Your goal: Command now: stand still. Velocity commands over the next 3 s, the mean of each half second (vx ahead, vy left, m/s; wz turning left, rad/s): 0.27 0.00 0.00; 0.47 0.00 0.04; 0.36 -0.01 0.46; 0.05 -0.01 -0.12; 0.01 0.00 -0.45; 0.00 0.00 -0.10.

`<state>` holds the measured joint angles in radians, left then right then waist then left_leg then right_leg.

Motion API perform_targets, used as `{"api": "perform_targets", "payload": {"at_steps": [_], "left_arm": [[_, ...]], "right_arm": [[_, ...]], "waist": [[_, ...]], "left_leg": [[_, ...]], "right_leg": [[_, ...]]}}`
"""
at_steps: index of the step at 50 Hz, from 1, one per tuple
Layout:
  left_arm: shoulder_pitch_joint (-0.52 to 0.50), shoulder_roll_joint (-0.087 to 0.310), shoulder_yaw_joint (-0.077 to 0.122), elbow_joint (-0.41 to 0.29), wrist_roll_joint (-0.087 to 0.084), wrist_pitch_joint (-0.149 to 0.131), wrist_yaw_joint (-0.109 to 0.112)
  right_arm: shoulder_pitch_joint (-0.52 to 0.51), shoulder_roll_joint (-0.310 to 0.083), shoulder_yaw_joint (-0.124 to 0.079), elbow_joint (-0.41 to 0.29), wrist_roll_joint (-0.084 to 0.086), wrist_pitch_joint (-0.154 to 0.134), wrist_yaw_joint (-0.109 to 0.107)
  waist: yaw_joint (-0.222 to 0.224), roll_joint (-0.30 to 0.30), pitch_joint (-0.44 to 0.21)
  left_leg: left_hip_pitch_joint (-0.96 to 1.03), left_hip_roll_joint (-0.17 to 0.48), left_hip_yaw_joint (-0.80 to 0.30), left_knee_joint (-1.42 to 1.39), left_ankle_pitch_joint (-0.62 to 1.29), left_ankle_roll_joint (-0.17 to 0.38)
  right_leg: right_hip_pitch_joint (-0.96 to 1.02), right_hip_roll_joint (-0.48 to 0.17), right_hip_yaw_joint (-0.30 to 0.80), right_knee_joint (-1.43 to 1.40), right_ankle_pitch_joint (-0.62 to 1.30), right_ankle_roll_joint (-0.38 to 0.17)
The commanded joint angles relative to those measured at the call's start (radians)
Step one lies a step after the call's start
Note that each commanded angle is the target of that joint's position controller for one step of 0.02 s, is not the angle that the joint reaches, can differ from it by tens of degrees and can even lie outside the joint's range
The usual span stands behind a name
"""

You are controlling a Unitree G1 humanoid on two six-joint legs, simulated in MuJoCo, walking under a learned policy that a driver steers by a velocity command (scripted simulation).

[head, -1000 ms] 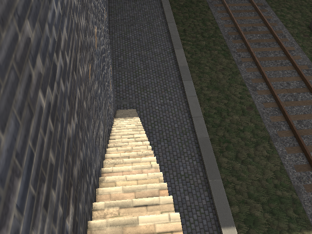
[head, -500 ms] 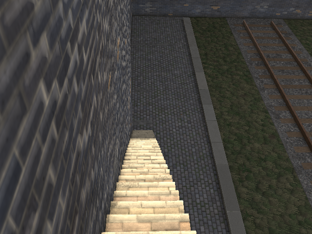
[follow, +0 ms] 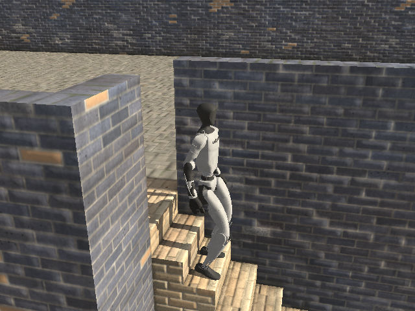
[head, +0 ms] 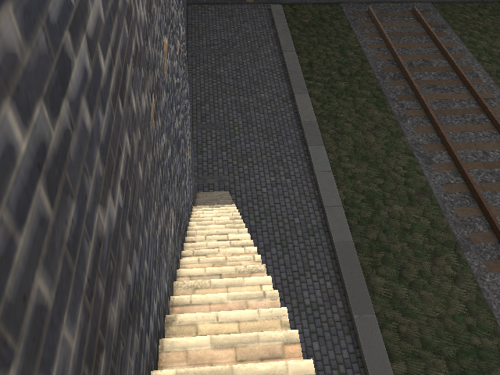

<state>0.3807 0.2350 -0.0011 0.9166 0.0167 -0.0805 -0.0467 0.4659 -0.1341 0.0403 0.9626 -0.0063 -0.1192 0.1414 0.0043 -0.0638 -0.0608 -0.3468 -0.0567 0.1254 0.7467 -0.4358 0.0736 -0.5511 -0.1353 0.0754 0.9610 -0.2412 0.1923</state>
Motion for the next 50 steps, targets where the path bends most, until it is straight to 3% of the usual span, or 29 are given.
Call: {"api": "perform_targets", "payload": {"at_steps": [1, 4, 6, 7, 9, 12, 18, 22, 23, 24, 25, 26, 27, 29, 32, 34, 36, 37, 39, 41, 42, 43, 44, 45, 46, 47, 48, 49, 50], "left_arm": [[0.097, 0.007, -0.012, 0.02, -0.017, -0.017, -0.002], [0.044, 0.126, 0.008, 0.106, -0.003, -0.022, 0.006], [-0.009, 0.121, 0.015, 0.091, 0.002, -0.02, 0.03], [-0.077, 0.016, -0.016, 0.027, 0.035, 0.052, 0.017], [-0.076, 0.021, -0.006, 0.011, 0.011, 0.106, 0.001], [-0.014, 0.021, -0.014, 0.023, 0.025, 0.102, 0.008], [0.127, 0.154, 0.028, 0.062, 0.034, 0.064, 0.031], [0.053, 0.177, 0.042, 0.04, 0.042, 0.063, 0.036], [-0.024, 0.173, 0.05, 0.04, 0.056, 0.061, 0.035], [-0.104, 0.129, 0.04, 0.008, 0.044, 0.069, 0.034], [-0.141, 0.056, 0.026, -0.03, 0.052, 0.06, 0.039], [-0.146, 0.057, 0.022, -0.046, 0.062, 0.051, 0.042], [-0.196, 0.072, 0.024, -0.058, 0.052, 0.043, 0.046], [-0.168, 0.078, 0.027, -0.019, 0.032, 0.025, 0.041], [-0.038, 0.015, 0.01, 0.044, 0.052, 0.063, 0.056], [-0.083, 0.038, 0.013, 0.027, 0.047, 0.033, 0.047], [-0.082, 0.052, 0.015, 0.026, 0.053, 0.012, 0.063], [-0.17, 0.008, -0.015, -0.013, 0.052, 0.015, 0.04], [-0.163, -0.014, -0.035, -0.019, 0.006, 0.026, 0.047], [-0.131, 0.033, -0.016, 0.02, 0.023, 0.018, 0.05], [-0.049, 0.025, -0.002, 0.069, 0.019, 0.023, 0.029], [0.059, 0.052, 0.007, 0.098, -0.003, 0.021, 0.027], [0.228, 0.094, 0.024, 0.141, -0.005, 0.022, 0.02], [0.585, 0.294, 0.078, 0.224, 0.078, -0.024, -0.029], [0.53, 0.322, 0.107, 0.262, 0.13, -0.04, -0.032], [0.487, 0.258, 0.093, 0.28, 0.15, -0.051, -0.026], [0.383, 0.142, 0.059, 0.256, 0.108, -0.072, -0.017], [0.295, -0.006, 0.011, 0.244, 0.101, -0.083, 0.009], [0.229, -0.068, -0.017, 0.262, 0.109, -0.092, 0.031]], "right_arm": [[-0.023, -0.125, -0.022, -0.089, 0.051, 0.004, 0.033], [0.021, -0.142, -0.066, -0.144, -0.015, 0.021, 0.006], [0.014, -0.168, -0.09, -0.167, -0.021, 0.031, -0.011], [-0.007, -0.159, -0.076, -0.103, 0.074, 0.104, -0.112], [0.035, -0.188, -0.075, -0.117, 0.063, 0.158, -0.156], [-0.005, -0.276, -0.097, -0.133, 0.047, 0.16, -0.149], [-0.118, -0.242, -0.101, -0.145, 0.023, 0.148, -0.191], [-0.185, -0.229, -0.103, -0.136, 0.043, 0.137, -0.195], [0.029, -0.214, -0.105, -0.038, 0.045, 0.138, -0.199], [0.161, -0.234, -0.111, 0.016, 0.038, 0.138, -0.203], [0.288, -0.354, -0.142, 0.076, 0.028, 0.131, -0.213], [0.366, -0.38, -0.147, 0.104, 0.029, 0.123, -0.208], [0.375, -0.367, -0.147, 0.098, 0.021, 0.119, -0.205], [0.181, -0.318, -0.147, 0.056, -0.004, 0.117, -0.212], [-0.018, -0.261, -0.134, 0.015, 0.014, 0.106, -0.207], [-0.03, -0.188, -0.114, 0.053, 0.031, 0.082, -0.219], [0.026, -0.231, -0.124, 0.076, 0.031, 0.083, -0.224], [-0.013, -0.19, -0.115, 0.069, 0.037, 0.076, -0.221], [-0.053, -0.207, -0.11, 0.072, 0.04, 0.094, -0.222], [0.0, -0.271, -0.128, 0.087, 0.008, 0.127, -0.232], [0.022, -0.294, -0.137, 0.128, 0.027, 0.145, -0.241], [0.08, -0.266, -0.138, 0.142, 0.023, 0.141, -0.237], [0.067, -0.23, -0.142, 0.14, -0.004, 0.124, -0.216], [0.259, -0.004, -0.066, 0.103, -0.135, 0.068, -0.041], [0.209, -0.058, -0.094, 0.042, -0.077, 0.033, 0.004], [0.123, -0.063, -0.084, -0.007, -0.055, 0.016, 0.015], [0.07, -0.081, -0.084, -0.054, -0.06, 0.015, 0.014], [0.007, -0.066, -0.069, -0.075, -0.087, 0.031, 0.007], [-0.013, -0.028, -0.047, -0.088, -0.107, 0.052, -0.001]], "waist": [[0.081, 0.086, 0.054], [-0.018, 0.043, 0.101], [-0.035, 0.135, 0.167], [-0.027, 0.135, 0.045], [-0.05, 0.112, 0.06], [-0.025, 0.134, 0.18], [0.053, -0.165, 0.126], [0.032, -0.097, 0.13], [-0.055, -0.102, 0.084], [-0.131, 0.021, 0.11], [-0.178, 0.348, 0.135], [-0.194, 0.382, 0.146], [-0.22, 0.275, 0.19], [-0.119, 0.171, 0.228], [0.022, 0.169, 0.123], [0.022, 0.153, 0.094], [0.006, 0.213, 0.113], [-0.003, 0.105, 0.18], [0.025, 0.145, 0.208], [-0.007, 0.035, 0.251], [-0.022, 0.126, 0.208], [-0.004, 0.058, 0.178], [0.067, -0.078, 0.089], [0.11, -0.2, -0.119], [0.085, 0.008, -0.045], [0.095, 0.033, 0.011], [0.065, 0.049, 0.081], [0.035, -0.048, 0.2], [-0.029, -0.015, 0.252]], "left_leg": [[-0.083, 0.18, -0.218, -0.186, 0.646, -0.107], [0.026, 0.126, -0.118, -0.255, 0.232, -0.093], [-0.018, 0.165, -0.172, -0.345, -0.15, 0.039], [0.076, 0.187, -0.155, -0.228, 0.103, 0.032], [0.104, 0.193, -0.151, -0.186, 0.153, 0.023], [-0.001, 0.191, -0.155, -0.165, 0.029, 0.041], [-0.24, 0.049, -0.008, 0.224, -0.091, -0.041], [-0.255, 0.066, -0.075, 0.123, -0.085, -0.039], [-0.014, 0.072, -0.05, 0.088, 0.161, -0.033], [0.172, 0.072, -0.094, -0.028, 0.104, -0.015], [0.271, 0.223, -0.391, -0.193, 0.177, 0.065], [0.378, 0.361, -0.594, -0.243, 0.343, 0.158], [0.376, 0.387, -0.649, -0.252, 0.284, 0.206], [0.206, 0.36, -0.551, -0.1, 0.052, 0.19], [-0.2, 0.258, -0.362, -0.037, 0.027, 0.137], [-0.207, 0.164, -0.238, 0.224, -0.278, 0.057], [-0.196, 0.193, -0.297, 0.295, -0.118, 0.082], [-0.365, 0.124, -0.183, 0.284, -0.288, 0.066], [-0.355, 0.102, -0.134, 0.284, -0.218, 0.079], [-0.202, 0.098, -0.101, 0.431, -0.009, 0.096], [-0.253, 0.131, -0.13, 0.57, 0.288, 0.147], [-0.28, 0.084, -0.104, 0.696, 0.293, 0.144], [-0.45, -0.017, -0.097, 1.052, -0.288, 0.135], [-0.611, -0.079, -0.372, 1.486, -0.291, 0.079], [-0.896, -0.073, -0.432, 1.513, -0.178, 0.076], [-1.059, -0.044, -0.45, 1.532, -0.065, 0.066], [-1.228, 0.02, -0.474, 1.348, 0.123, 0.054], [-1.289, 0.161, -0.491, 1.158, 0.313, 0.061], [-1.266, 0.205, -0.469, 1.044, 0.374, 0.062]], "right_leg": [[0.295, 0.021, -0.06, -0.295, 0.197, -0.022], [0.212, 0.048, -0.065, -0.345, 0.011, -0.101], [0.16, 0.08, -0.104, -0.294, -0.188, -0.103], [0.235, 0.075, -0.067, -0.354, -0.054, -0.183], [0.19, 0.135, -0.118, -0.292, -0.137, -0.19], [0.156, 0.142, -0.118, -0.301, -0.208, -0.199], [0.384, -0.035, 0.202, -0.44, 0.137, -0.337], [0.391, -0.086, 0.236, -0.443, 0.205, -0.367], [0.235, -0.039, 0.131, -0.344, 0.015, -0.343], [0.012, 0.067, 0.018, -0.212, -0.157, -0.289], [-0.171, 0.203, -0.157, 0.117, -0.245, -0.214], [-0.392, 0.218, -0.124, 0.262, -0.516, -0.221], [-0.499, 0.211, -0.029, 0.255, -0.529, -0.228], [-0.446, 0.139, 0.039, 0.214, -0.22, -0.24], [0.035, 0.206, -0.13, 0.249, -0.033, -0.215], [0.026, 0.215, -0.092, 0.066, 0.42, -0.205], [0.004, 0.212, -0.101, 0.082, 0.33, -0.196], [0.158, 0.214, -0.175, -0.174, 0.613, -0.163], [0.269, 0.206, -0.164, -0.417, 0.608, -0.169], [0.282, 0.209, -0.199, -0.674, 0.511, -0.187], [0.469, 0.164, -0.194, -0.681, 0.494, -0.221], [0.589, 0.134, -0.157, -0.78, 0.572, -0.233], [0.797, 0.014, 0.015, -0.735, 0.849, -0.257], [1.145, -0.167, 0.082, -0.22, 1.042, -0.506], [1.085, -0.241, 0.176, -0.258, 0.951, -0.539], [1.03, -0.26, 0.137, -0.244, 0.847, -0.507], [0.904, -0.27, 0.196, -0.31, 0.494, -0.512], [0.693, -0.279, 0.283, -0.416, 0.208, -0.487], [0.513, -0.273, 0.288, -0.48, 0.088, -0.493]]}}
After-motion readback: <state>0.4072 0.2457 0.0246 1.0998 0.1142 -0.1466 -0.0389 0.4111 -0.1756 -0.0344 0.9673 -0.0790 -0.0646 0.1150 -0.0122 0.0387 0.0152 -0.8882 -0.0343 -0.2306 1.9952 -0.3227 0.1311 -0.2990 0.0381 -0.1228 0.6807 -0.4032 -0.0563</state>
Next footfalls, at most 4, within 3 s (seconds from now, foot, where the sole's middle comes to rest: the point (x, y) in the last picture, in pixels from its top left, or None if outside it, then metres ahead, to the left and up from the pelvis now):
0.74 right None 0.21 -0.18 -0.81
0.86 right None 0.27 -0.16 -0.95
1.34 left None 0.48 0.15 -1.15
1.72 right None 0.63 -0.13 -1.17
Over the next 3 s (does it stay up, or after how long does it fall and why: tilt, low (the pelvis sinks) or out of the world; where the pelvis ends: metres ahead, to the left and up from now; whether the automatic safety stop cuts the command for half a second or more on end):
stays up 0.71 0.01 -0.60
